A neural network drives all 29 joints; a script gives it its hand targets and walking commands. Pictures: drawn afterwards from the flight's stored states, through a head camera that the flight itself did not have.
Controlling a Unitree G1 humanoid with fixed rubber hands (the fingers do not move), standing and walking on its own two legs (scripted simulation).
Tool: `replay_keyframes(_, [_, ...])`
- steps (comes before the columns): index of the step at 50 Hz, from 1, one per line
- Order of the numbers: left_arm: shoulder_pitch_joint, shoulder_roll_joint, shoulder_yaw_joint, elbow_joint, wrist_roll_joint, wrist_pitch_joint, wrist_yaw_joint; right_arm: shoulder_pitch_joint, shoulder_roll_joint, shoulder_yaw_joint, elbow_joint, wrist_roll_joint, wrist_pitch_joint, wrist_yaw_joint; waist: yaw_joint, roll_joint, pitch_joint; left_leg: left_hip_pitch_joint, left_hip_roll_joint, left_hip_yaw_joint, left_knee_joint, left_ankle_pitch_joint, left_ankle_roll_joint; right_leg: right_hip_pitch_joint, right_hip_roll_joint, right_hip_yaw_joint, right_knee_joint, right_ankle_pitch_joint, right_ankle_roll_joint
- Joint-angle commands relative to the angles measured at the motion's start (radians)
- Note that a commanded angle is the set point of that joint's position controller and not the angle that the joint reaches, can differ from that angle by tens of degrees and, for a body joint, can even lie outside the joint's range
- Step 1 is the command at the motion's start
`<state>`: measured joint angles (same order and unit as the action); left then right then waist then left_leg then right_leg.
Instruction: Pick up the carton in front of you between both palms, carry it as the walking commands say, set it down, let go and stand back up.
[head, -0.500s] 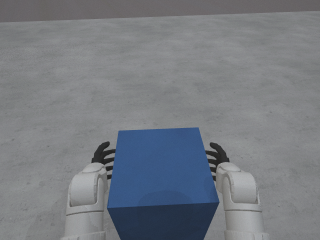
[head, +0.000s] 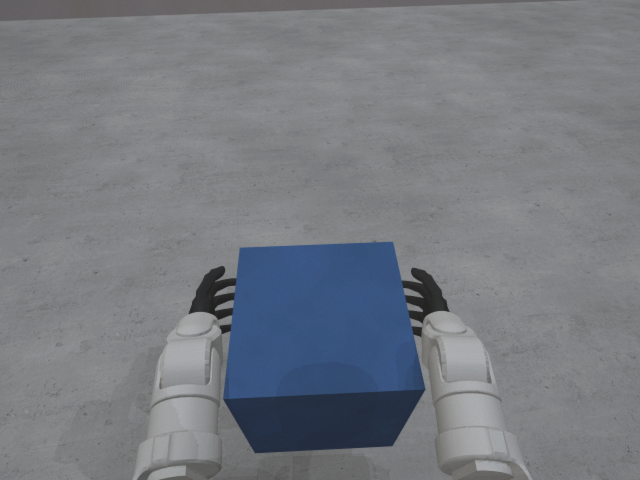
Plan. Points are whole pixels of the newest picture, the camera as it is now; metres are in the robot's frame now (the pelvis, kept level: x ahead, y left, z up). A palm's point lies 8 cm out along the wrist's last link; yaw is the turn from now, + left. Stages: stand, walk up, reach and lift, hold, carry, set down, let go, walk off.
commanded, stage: carry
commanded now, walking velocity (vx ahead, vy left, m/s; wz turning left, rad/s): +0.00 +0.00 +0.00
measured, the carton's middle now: (320, 352) +0.30 +0.00 -0.04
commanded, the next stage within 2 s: hold in 0.54 s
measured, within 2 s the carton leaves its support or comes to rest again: neither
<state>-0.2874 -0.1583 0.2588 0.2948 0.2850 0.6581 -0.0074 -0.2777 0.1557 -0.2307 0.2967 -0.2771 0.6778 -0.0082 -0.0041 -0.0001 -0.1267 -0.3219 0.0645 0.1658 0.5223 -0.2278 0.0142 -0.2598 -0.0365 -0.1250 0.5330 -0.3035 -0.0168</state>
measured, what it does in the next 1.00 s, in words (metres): stands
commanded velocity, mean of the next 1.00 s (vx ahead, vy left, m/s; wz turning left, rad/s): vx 0.00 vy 0.00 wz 0.00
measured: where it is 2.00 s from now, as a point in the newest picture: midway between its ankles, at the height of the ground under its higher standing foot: outside the picture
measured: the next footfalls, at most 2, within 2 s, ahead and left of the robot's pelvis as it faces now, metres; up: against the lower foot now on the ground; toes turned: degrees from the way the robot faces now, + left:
none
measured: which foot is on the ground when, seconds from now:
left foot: down 0.00-1.00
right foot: down 0.00-1.00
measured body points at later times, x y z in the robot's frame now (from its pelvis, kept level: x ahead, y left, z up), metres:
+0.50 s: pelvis -0.01 +0.00 +0.00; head -0.04 +0.00 +0.45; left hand +0.30 +0.15 +0.04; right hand +0.29 -0.15 +0.04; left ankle +0.03 +0.11 -0.73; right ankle -0.01 -0.10 -0.73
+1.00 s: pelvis -0.04 +0.00 +0.00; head -0.07 +0.01 +0.45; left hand +0.28 +0.15 +0.04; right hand +0.26 -0.16 +0.04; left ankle +0.03 +0.11 -0.73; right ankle -0.01 -0.10 -0.73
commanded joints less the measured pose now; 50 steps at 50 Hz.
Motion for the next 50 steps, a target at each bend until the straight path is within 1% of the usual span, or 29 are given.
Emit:
replay_keyframes(1, [-0.425,-0.904,-0.561,-0.052,-0.245,-0.006,-0.21,-0.486,0.911,0.556,-0.101,0.255,-0.032,0.215,0.003,-0.001,-0.235,0.136,0.105,-0.122,-0.061,0.167,0.009,0.03,-0.12,0.111,-0.088,0.199,-0.016])
replay_keyframes(3, [-0.405,-0.898,-0.577,-0.075,-0.257,0.019,-0.207,-0.466,0.902,0.57,-0.127,0.267,-0.007,0.212,0.004,-0.001,-0.236,0.137,0.106,-0.122,-0.059,0.175,0.009,0.028,-0.119,0.11,-0.086,0.208,-0.016])
replay_keyframes(6, [-0.386,-0.878,-0.569,-0.081,-0.252,0.04,-0.204,-0.446,0.879,0.559,-0.134,0.263,0.014,0.209,0.003,0.001,-0.226,0.131,0.107,-0.122,-0.062,0.174,0.008,0.022,-0.118,0.11,-0.088,0.21,-0.015])
replay_keyframes(13, [-0.407,-0.882,-0.584,-0.102,-0.265,0.04,-0.203,-0.463,0.883,0.572,-0.153,0.272,0.014,0.208,0.002,0.001,-0.212,0.121,0.108,-0.124,-0.071,0.151,0.007,0.012,-0.118,0.114,-0.097,0.182,-0.017])
replay_keyframes(27, [-0.391,-0.872,-0.579,-0.105,-0.26,0.045,-0.2,-0.454,0.875,0.573,-0.156,0.272,0.019,0.207,0.002,0.001,-0.215,0.116,0.108,-0.123,-0.073,0.147,0.005,0.011,-0.118,0.116,-0.099,0.182,-0.021])
replay_keyframes(28, [-0.331,-0.9,-0.567,-0.139,-0.258,0.054,-0.21,-0.389,0.92,0.561,-0.151,0.269,0.025,0.216,0.023,-0.056,-0.092,0.329,-0.152,-0.225,-0.096,0.317,0.019,0.097,0.095,0.221,-0.162,0.352,-0.02])
replay_keyframes(29, [-0.356,-0.896,-0.576,-0.151,-0.251,0.046,-0.208,-0.412,0.908,0.562,-0.187,0.261,0.01,0.215,0.0,-0.041,-0.137,0.376,-0.133,-0.246,-0.098,0.356,0.025,0.086,0.09,0.242,-0.162,0.404,-0.014])
replay_keyframes(30, [-0.351,-0.889,-0.574,-0.152,-0.254,0.047,-0.212,-0.388,0.891,0.545,-0.173,0.245,0.013,0.21,0.005,-0.046,-0.133,0.343,-0.133,-0.245,-0.11,0.349,0.018,0.159,0.095,0.238,-0.169,0.396,-0.013])
replay_keyframes(31, [-0.364,-0.895,-0.585,-0.15,-0.257,0.046,-0.21,-0.401,0.894,0.542,-0.168,0.245,0.009,0.206,0.0,-0.018,-0.133,0.358,-0.137,-0.249,-0.113,0.353,0.011,0.17,0.095,0.237,-0.17,0.403,-0.013])
replay_keyframes(32, [-0.353,-0.89,-0.585,-0.142,-0.255,0.044,-0.207,-0.404,0.89,0.538,-0.163,0.247,0.005,0.203,-0.004,-0.01,-0.127,0.386,-0.139,-0.25,-0.117,0.344,0.011,0.162,0.095,0.237,-0.176,0.395,-0.014])
replay_keyframes(37, [-0.344,-0.869,-0.548,-0.139,-0.225,0.037,-0.198,-0.416,0.862,0.52,-0.158,0.236,-0.002,0.207,0.011,-0.005,-0.074,0.412,-0.136,-0.25,-0.131,0.264,0.016,0.137,0.086,0.237,-0.203,0.275,-0.025])
replay_keyframes(44, [-0.391,-0.881,-0.53,-0.111,-0.218,0.035,-0.213,-0.46,0.874,0.495,-0.123,0.225,-0.008,0.222,0.008,-0.009,-0.023,0.419,-0.126,-0.25,-0.135,0.143,0.019,0.081,0.077,0.238,-0.219,0.124,-0.038])
replay_keyframes(45, [-0.427,-0.879,-0.518,-0.1,-0.215,0.034,-0.216,-0.489,0.87,0.478,-0.107,0.216,-0.011,0.225,0.008,-0.012,-0.01,0.405,-0.125,-0.248,-0.133,0.109,0.019,0.073,0.075,0.238,-0.218,0.085,-0.042])
replay_keyframes(46, [-0.456,-0.878,-0.496,-0.077,-0.209,0.032,-0.221,-0.508,0.863,0.457,-0.082,0.204,-0.013,0.227,0.011,-0.009,0.008,0.347,-0.119,-0.251,-0.141,0.073,0.016,0.108,0.08,0.233,-0.207,0.07,-0.044])
replay_keyframes(47, [-0.506,-0.888,-0.483,-0.052,-0.205,0.026,-0.224,-0.557,0.869,0.438,-0.051,0.195,-0.021,0.232,0.009,-0.007,0.01,0.351,-0.121,-0.249,-0.135,0.017,0.016,0.083,0.078,0.232,-0.206,0.006,-0.046])
replay_keyframes(48, [-0.553,-0.896,-0.464,-0.017,-0.202,0.019,-0.229,-0.596,0.873,0.415,-0.007,0.182,-0.032,0.237,0.006,-0.022,0.024,0.339,-0.12,-0.252,-0.129,-0.047,0.015,0.062,0.076,0.23,-0.203,-0.061,-0.049])
replay_keyframes(49, [-0.601,-0.905,-0.437,0.026,-0.192,0.008,-0.234,-0.64,0.876,0.385,0.037,0.167,-0.047,0.243,0.003,-0.022,0.032,0.326,-0.117,-0.259,-0.124,-0.1,0.014,0.047,0.074,0.227,-0.189,-0.094,-0.053])
replay_keyframes(50, [-0.656,-0.918,-0.408,0.072,-0.181,-0.003,-0.239,-0.689,0.874,0.35,0.084,0.145,-0.064,0.25,0.003,-0.005,0.033,0.301,-0.111,-0.269,-0.124,-0.149,0.013,0.038,0.075,0.224,-0.169,-0.119,-0.054])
